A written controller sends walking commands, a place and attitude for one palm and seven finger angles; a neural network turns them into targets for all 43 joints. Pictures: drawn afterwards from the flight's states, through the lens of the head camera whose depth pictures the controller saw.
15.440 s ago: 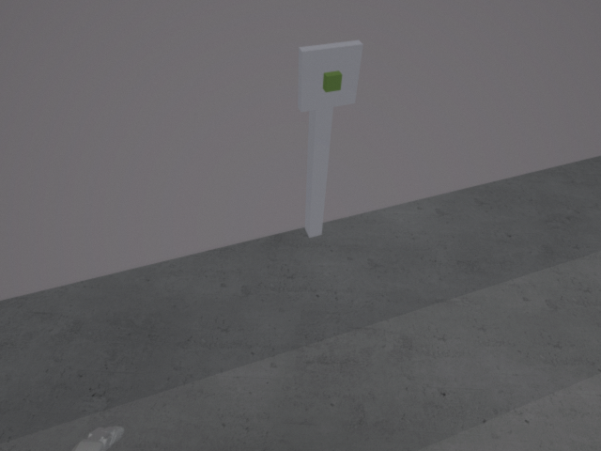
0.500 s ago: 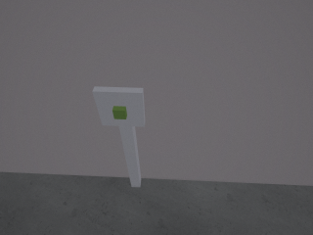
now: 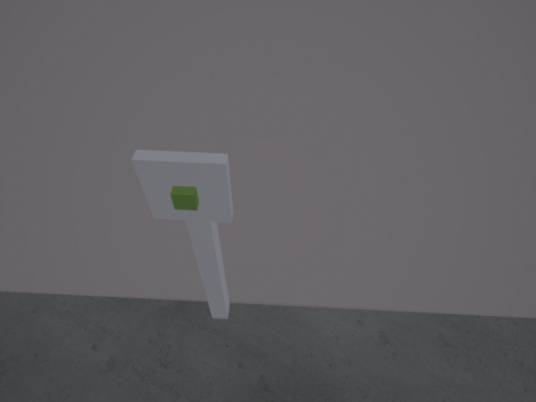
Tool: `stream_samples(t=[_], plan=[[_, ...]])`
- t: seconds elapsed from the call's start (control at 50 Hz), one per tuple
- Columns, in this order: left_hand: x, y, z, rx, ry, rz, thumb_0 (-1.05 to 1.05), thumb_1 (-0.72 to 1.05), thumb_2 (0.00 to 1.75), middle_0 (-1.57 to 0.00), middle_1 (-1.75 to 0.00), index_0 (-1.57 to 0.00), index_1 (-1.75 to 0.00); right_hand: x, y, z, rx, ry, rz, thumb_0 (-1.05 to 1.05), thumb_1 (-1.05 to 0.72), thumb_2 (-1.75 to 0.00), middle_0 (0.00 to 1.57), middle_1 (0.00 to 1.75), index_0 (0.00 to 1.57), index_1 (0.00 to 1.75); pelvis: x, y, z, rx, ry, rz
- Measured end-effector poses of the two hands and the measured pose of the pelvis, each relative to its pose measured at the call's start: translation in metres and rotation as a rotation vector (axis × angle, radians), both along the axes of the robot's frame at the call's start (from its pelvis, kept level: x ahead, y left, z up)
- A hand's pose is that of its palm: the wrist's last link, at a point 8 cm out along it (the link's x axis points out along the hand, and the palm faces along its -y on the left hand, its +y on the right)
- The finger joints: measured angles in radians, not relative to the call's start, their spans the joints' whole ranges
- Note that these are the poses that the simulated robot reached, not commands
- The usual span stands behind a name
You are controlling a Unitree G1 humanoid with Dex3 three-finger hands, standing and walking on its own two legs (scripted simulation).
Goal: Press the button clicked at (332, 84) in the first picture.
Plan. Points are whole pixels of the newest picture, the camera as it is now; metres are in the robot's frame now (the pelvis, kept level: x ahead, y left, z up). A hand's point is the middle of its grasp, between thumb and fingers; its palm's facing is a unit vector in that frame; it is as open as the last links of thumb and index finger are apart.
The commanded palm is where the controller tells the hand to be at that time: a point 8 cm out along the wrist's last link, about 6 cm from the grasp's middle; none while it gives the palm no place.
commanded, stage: come to a stop and stand still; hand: left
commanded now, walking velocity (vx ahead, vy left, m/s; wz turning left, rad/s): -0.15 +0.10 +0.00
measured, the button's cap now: (185, 197) +0.50 +0.20 -0.03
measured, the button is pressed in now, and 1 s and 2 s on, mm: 0 0 0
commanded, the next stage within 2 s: look again from close up in 0.90 s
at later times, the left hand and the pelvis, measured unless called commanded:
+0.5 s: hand out of the picture +0.01 +0.19 -0.18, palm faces +0.02 -0.98 -0.22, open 7.3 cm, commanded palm none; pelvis -0.01 +0.01 -0.01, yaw +0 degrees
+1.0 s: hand out of the picture -0.05 +0.20 -0.17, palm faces +0.00 -0.98 -0.21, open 7.4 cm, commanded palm none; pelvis -0.04 +0.03 +0.00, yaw +0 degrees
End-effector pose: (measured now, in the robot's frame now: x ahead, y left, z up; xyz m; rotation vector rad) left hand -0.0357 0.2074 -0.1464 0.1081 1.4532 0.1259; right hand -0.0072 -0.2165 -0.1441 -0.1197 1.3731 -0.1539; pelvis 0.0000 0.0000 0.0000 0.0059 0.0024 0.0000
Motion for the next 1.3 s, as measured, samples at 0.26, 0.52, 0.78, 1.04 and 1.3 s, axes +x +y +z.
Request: stream_samples(t=[0.26,0.52,0.78,1.04,1.3], plan=[[0.038,-0.012,-0.001,0.042,-0.048,0.023,0.02,0.92,0.90,-0.20,-0.30,-0.20,-0.30,0.038,-0.026,0.003,-0.038,0.002,0.011,0.01,-0.93,-0.89,0.20,0.30,0.20,0.30,0.016,-0.019,0.000,0.008,0.010,0.010],[0.044,0.040,-0.003,0.079,-0.147,-0.026,0.01,0.91,0.90,-0.20,-0.30,-0.20,-0.30,0.062,0.001,0.010,-0.045,-0.198,0.040,0.01,-0.91,-0.89,0.20,0.30,0.20,0.30,-0.017,0.014,-0.006,-0.017,-0.019,0.005],[0.022,0.068,0.018,0.112,-0.162,-0.046,0.01,0.91,0.90,-0.20,-0.29,-0.20,-0.30,0.013,0.023,0.000,-0.003,-0.146,0.057,0.00,-0.94,-0.89,0.20,0.30,0.20,0.30,-0.043,0.037,-0.001,-0.006,-0.028,0.006],[-0.014,0.040,0.010,0.049,-0.017,-0.029,0.01,0.91,0.90,-0.20,-0.29,-0.20,-0.30,-0.034,0.018,0.000,0.001,0.025,0.029,0.01,-0.91,-0.89,0.20,0.30,0.20,0.30,-0.035,0.028,0.004,0.002,-0.008,0.005],[0.013,0.014,0.006,0.031,-0.020,-0.028,0.02,0.92,0.90,-0.20,-0.30,-0.20,-0.30,-0.009,0.011,0.000,0.011,0.021,0.019,0.01,-0.91,-0.89,0.20,0.30,0.20,0.30,-0.012,0.009,0.005,0.002,-0.003,0.005]])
